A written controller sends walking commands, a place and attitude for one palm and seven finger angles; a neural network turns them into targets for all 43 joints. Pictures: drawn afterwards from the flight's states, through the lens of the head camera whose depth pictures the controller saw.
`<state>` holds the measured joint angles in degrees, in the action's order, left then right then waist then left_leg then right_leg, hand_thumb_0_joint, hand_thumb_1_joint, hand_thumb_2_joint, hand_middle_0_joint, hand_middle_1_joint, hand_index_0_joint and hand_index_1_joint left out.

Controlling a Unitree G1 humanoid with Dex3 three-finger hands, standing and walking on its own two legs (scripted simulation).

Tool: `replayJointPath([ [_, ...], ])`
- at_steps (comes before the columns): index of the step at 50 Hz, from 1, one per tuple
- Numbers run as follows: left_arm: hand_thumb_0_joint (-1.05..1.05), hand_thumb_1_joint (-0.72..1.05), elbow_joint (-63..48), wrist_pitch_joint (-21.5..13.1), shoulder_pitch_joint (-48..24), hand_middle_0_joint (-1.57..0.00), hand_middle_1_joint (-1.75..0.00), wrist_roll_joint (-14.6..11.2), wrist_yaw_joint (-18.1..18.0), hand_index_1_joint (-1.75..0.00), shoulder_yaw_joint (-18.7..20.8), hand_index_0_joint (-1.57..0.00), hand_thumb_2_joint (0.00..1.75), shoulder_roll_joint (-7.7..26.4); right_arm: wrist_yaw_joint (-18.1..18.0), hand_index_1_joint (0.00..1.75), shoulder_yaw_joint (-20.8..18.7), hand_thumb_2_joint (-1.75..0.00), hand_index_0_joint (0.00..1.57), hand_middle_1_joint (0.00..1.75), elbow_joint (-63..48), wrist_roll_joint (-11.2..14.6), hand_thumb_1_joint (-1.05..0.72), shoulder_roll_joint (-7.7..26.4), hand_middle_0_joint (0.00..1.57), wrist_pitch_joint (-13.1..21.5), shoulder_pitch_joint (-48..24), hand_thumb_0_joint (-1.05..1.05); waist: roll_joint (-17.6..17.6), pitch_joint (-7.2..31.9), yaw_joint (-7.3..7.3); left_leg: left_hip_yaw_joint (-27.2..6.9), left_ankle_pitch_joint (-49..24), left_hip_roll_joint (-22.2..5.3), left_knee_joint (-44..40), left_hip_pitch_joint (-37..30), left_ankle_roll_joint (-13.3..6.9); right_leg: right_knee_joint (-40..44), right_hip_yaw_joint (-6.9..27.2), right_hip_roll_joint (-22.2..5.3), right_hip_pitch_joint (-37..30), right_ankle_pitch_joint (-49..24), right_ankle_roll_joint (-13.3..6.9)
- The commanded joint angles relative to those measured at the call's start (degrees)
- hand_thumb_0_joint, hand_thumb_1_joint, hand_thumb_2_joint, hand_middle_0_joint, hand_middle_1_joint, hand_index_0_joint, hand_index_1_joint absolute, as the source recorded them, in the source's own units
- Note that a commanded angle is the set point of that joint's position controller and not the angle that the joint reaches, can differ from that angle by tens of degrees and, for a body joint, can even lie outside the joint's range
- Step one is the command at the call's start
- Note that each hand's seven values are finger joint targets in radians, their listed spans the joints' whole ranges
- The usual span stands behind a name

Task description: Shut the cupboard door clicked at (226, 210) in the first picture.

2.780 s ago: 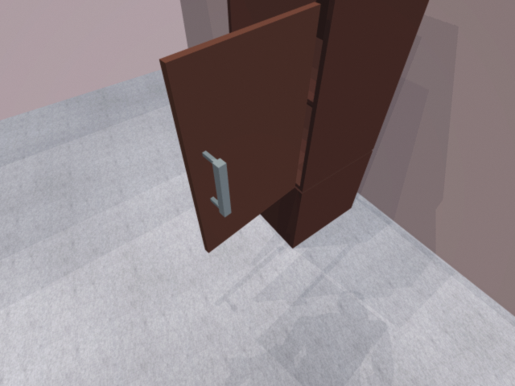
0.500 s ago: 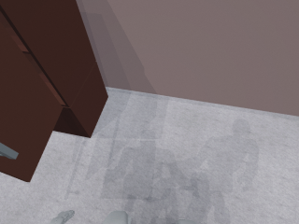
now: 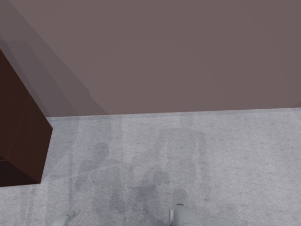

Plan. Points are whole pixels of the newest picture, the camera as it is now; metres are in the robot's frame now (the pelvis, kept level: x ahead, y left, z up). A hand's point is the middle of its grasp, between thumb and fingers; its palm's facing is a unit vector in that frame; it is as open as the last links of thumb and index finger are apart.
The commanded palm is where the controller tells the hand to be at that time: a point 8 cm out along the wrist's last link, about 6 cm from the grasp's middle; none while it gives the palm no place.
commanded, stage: walk to a spot facing it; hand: left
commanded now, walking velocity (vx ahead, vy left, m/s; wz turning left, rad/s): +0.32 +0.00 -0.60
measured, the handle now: out of the picture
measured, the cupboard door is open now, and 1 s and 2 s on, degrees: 97 97 97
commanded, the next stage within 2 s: turn to face it in 0.90 s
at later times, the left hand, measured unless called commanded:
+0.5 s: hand (118, 174) +0.29 +0.11 -0.17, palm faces -0.19 -0.95 -0.23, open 7.2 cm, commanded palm none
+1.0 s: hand (145, 104) +0.60 +0.03 -0.17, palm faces -0.40 -0.90 -0.17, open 7.4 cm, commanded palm none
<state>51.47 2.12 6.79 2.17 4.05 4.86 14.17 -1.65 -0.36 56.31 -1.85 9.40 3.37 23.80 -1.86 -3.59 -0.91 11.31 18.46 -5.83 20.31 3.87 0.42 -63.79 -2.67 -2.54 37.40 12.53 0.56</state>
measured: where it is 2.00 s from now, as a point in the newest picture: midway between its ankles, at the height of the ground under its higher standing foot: (177, 169)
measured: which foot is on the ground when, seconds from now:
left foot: down 0.00-0.20, up 0.22-0.68, down 0.70-1.00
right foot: up 0.00-0.18, down 0.20-0.70, up 0.72-1.00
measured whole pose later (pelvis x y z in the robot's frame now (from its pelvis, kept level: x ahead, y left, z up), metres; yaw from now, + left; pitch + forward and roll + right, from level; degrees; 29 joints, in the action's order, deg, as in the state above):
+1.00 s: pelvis +0.44 -0.10 +0.00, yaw -26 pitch +0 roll -1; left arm 54.4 0.8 9.3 1.8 2.9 4.9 12.2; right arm -1.5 -2.6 58.7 -1.5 12.1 2.5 17.1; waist -0.9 -4.5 0.5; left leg 12.2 16.9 -5.5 23.3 6.2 0.7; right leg -51.6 -4.1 -5.0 34.6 12.2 0.8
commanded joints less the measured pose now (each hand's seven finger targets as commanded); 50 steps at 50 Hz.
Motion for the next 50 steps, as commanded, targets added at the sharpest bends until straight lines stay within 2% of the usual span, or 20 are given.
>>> replayJointPath([
  [1, 0.00, 0.90, -6.4, -1.7, -11.0, -0.20, -0.30, -0.5, 0.4, -0.30, -1.5, -0.20, 0.90, -1.5, -0.7, 0.30, -2.0, -0.90, 0.20, 0.30, 0.2, -0.4, -0.90, 8.7, 0.20, 1.1, 8.2, 0.00, 12.1, -0.5, -3.50, -2.2, -34.9, -11.8, -4.1, -9.3, -3.7, 11.5, -4.3, -0.2, 5.5, -1.4, -1.0],
  [5, 0.00, 0.90, -5.6, -1.8, -10.3, -0.20, -0.30, -0.8, 0.3, -0.30, -1.3, -0.20, 0.90, -0.1, -0.8, 0.30, -1.9, -0.90, 0.20, 0.30, 1.1, -0.4, -0.90, 10.0, 0.20, 0.7, 8.0, 0.00, 11.9, -0.4, -1.98, 1.2, -49.8, -14.2, 0.7, -7.4, -4.1, 22.4, -7.3, 2.8, -7.3, 2.7, -4.1],
  [7, 0.00, 0.90, -2.8, -2.3, 0.3, -0.20, -0.30, -0.7, -0.3, -0.30, -0.3, -0.20, 0.90, 2.3, -0.7, 0.30, -2.4, -0.90, 0.20, 0.30, 0.4, 0.0, -0.90, 11.8, 0.20, 0.6, 4.5, 0.00, 11.1, 4.0, 3.61, 2.9, -57.5, -13.8, 13.2, -3.5, -3.0, 26.4, -7.7, 5.0, -22.5, 3.3, -6.4],
  [8, 0.00, 0.90, 0.5, -2.9, 10.7, -0.20, -0.30, -0.5, -0.7, -0.30, 0.8, -0.20, 0.90, 4.8, -0.4, 0.30, -2.6, -0.90, 0.20, 0.30, -0.8, 0.7, -0.90, 12.3, 0.20, 0.7, 1.1, 0.00, 8.2, 8.7, 8.95, 4.6, -52.0, -11.8, 25.4, 5.1, -0.9, 30.4, -5.7, 4.4, -39.1, -0.8, -8.0],
  [9, 0.00, 0.90, 2.5, -3.5, 19.1, -0.20, -0.30, -0.3, -1.6, -0.30, 2.4, -0.20, 0.90, 11.6, 0.3, 0.30, -2.0, -0.90, 0.20, 0.30, -2.6, 2.0, -0.90, 9.1, 0.20, 0.8, 0.6, 0.00, -5.0, 15.7, 12.21, 5.5, -14.8, -4.5, 44.9, 23.3, 1.5, 34.8, 14.0, -10.0, -56.4, -0.4, -13.2],
  [10, 0.00, 0.90, 3.3, -3.3, 21.3, -0.20, -0.30, -1.8, -2.5, -0.30, 3.2, -0.20, 0.90, 15.2, 0.2, 0.30, -2.1, -0.90, 0.20, 0.30, -5.0, 2.6, -0.90, 7.3, 0.20, 0.6, -1.6, 0.00, -12.4, 19.3, 10.89, -1.6, 17.6, 2.6, 62.2, 34.9, 2.9, 43.7, 38.1, -21.5, -58.7, -7.8, -17.9],
  [11, 0.00, 0.90, 2.1, -2.8, 16.9, -0.20, -0.30, -2.2, -3.6, -0.30, 3.1, -0.20, 0.90, 14.5, 0.3, 0.30, -2.7, -0.90, 0.20, 0.30, -5.7, 2.0, -0.90, 9.1, 0.20, -0.1, -5.5, 0.00, -3.8, 10.4, 9.34, -10.4, 12.3, -0.8, 64.0, 38.0, 1.4, 47.6, 35.8, -21.5, -49.2, -1.1, -18.2],
  [12, 0.00, 0.90, 0.6, -3.2, 10.3, -0.20, -0.30, -2.4, -3.8, -0.30, 2.0, -0.20, 0.90, 11.6, 0.7, 0.30, -3.2, -0.90, 0.20, 0.30, -5.3, 1.6, -0.90, 7.8, 0.20, -0.1, -5.9, 0.00, -1.7, 2.6, 5.99, -10.9, 5.6, -4.0, 60.3, 37.1, 1.6, 50.5, 29.1, -19.6, -36.7, 4.6, -16.5],
  [16, 0.00, 0.90, -0.2, -5.4, 4.5, -0.20, -0.30, -1.1, -4.3, -0.30, 0.3, -0.20, 0.90, 5.4, 1.0, 0.30, -3.1, -0.90, 0.20, 0.30, -2.1, 0.3, -0.90, 4.9, 0.20, -2.1, -2.7, 0.00, -1.8, 1.7, -0.96, -10.7, 0.1, -4.1, 46.6, 26.2, 2.9, 51.8, 16.1, -11.3, -21.2, -7.1, -12.6],
  [20, 0.00, 0.90, 2.4, -6.6, 9.1, -0.20, -0.30, -1.5, -3.7, -0.30, 0.7, -0.20, 0.90, 5.1, 1.8, 0.30, -3.2, -0.90, 0.20, 0.30, -3.2, 0.2, -0.90, 4.0, 0.20, -2.1, -6.5, 0.00, -2.2, 5.3, -0.08, -9.4, -6.9, -2.2, 38.2, 30.1, 3.6, 50.3, 13.0, -7.4, -28.9, -12.3, -12.0],
  [29, 0.00, 0.90, 6.8, -7.0, 18.3, -0.20, -0.30, -1.2, -4.6, -0.30, -0.2, -0.20, 0.90, 4.1, 2.8, 0.30, -2.9, -0.90, 0.20, 0.30, -9.2, 0.6, -0.90, 4.1, 0.20, -0.6, -25.2, 0.00, -4.6, 0.5, 4.47, -7.6, -6.0, 1.4, 20.6, 31.8, 1.8, 45.9, 15.9, -9.3, -40.7, -34.2, -11.5],
  [32, 0.00, 0.90, 6.6, -7.1, 16.8, -0.20, -0.30, -1.4, -4.9, -0.30, -0.1, -0.20, 0.90, 5.1, 2.0, 0.30, -3.3, -0.90, 0.20, 0.30, -6.6, 0.3, -0.90, 5.6, 0.20, 0.0, -18.0, 0.00, -3.4, 4.1, -0.38, -4.6, -7.6, 5.7, 10.3, 14.9, -0.2, 36.0, 12.8, -7.0, -37.1, -47.0, -9.2],
  [33, 0.00, 0.90, 6.2, -7.2, 15.4, -0.20, -0.30, -1.6, -4.8, -0.30, 0.0, -0.20, 0.90, 5.2, 1.4, 0.30, -3.9, -0.90, 0.20, 0.30, -3.8, 0.0, -0.90, 7.9, 0.20, 0.3, -9.5, 0.00, -2.3, 7.9, -4.25, -5.8, -12.7, 4.4, 7.6, -0.6, -1.7, 26.9, 10.9, -5.1, -28.6, -43.4, -7.0],
  [34, 0.00, 0.90, 5.0, -7.3, 15.7, -0.20, -0.30, -2.2, -4.4, -0.30, -0.1, -0.20, 0.90, 3.3, 0.8, 0.30, -5.3, -0.90, 0.20, 0.30, -1.5, -0.8, -0.90, 13.7, 0.20, 0.6, -0.2, 0.00, 5.6, 14.6, -7.43, -21.7, -16.1, -8.6, 8.2, -16.6, -6.8, 12.4, 7.4, 0.5, -14.3, -25.0, -4.1],
  [35, 0.00, 0.90, 4.0, -7.7, 17.0, -0.20, -0.30, -2.8, -3.9, -0.30, -1.0, -0.20, 0.90, 1.1, 0.5, 0.30, -5.9, -0.90, 0.20, 0.30, -0.4, -1.0, -0.90, 17.9, 0.20, 0.6, 6.0, 0.00, 16.0, 19.9, -7.66, -38.9, -24.1, -24.3, 3.0, -24.2, -14.5, -8.5, 2.7, 6.4, -4.1, 16.5, -2.7],
  [36, 0.00, 0.90, 3.0, -7.4, 13.0, -0.20, -0.30, -2.3, -4.1, -0.30, -0.8, -0.20, 0.90, 3.2, 0.4, 0.30, -5.4, -0.90, 0.20, 0.30, -1.3, -0.2, -0.90, 16.4, 0.20, -0.1, 3.2, 0.00, 10.3, 14.3, -6.89, -39.3, -21.1, -25.4, 0.0, -16.7, -16.1, -14.8, 6.3, 2.5, -1.2, 18.0, -3.2],
  [39, 0.00, 0.90, 2.8, -5.3, 8.4, -0.20, -0.30, -0.7, -2.8, -0.30, 0.2, -0.20, 0.90, 1.1, 0.1, 0.30, -3.2, -0.90, 0.20, 0.30, -3.3, -0.1, -0.90, 8.8, 0.20, 0.9, -7.7, 0.00, 10.3, -1.8, -1.30, -26.9, -6.3, -18.5, -7.9, 7.4, -10.1, -14.9, 5.8, -2.6, 0.4, 9.0, -1.6],
  [42, 0.00, 0.90, 2.7, -3.2, 10.9, -0.20, -0.30, -0.5, -1.5, -0.30, 0.0, -0.20, 0.90, -1.5, -0.2, 0.30, -2.8, -0.90, 0.20, 0.30, -2.0, 0.1, -0.90, 8.2, 0.20, 1.9, -8.2, 0.00, 11.2, 1.2, 1.97, -11.5, -20.9, -13.4, -6.7, 6.6, -7.0, -6.1, 2.7, -3.2, -2.0, 4.6, -0.3],
  [46, 0.00, 0.90, 0.9, -2.1, 5.9, -0.20, -0.30, -0.7, -1.0, -0.30, -0.1, -0.20, 0.90, -2.9, -0.1, 0.30, -3.4, -0.90, 0.20, 0.30, -1.1, 0.2, -0.90, 8.3, 0.20, 1.1, -6.5, 0.00, 11.3, 0.9, 1.20, -1.7, -28.2, -10.8, -5.4, 7.5, -5.4, 9.6, -2.5, -2.5, -6.1, -0.9, 0.3],
  [50, 0.00, 0.90, -0.6, -1.7, 0.3, -0.20, -0.30, -0.7, -1.0, -0.30, -0.3, -0.20, 0.90, -1.9, -0.3, 0.30, -3.3, -0.90, 0.20, 0.30, -0.1, 0.0, -0.90, 10.0, 0.20, -0.2, -3.7, 0.00, 11.3, 0.1, -0.46, -0.6, -32.4, -11.9, -1.7, 4.9, -5.4, 19.7, -4.7, -0.9, -9.3, -2.5, -0.4],
])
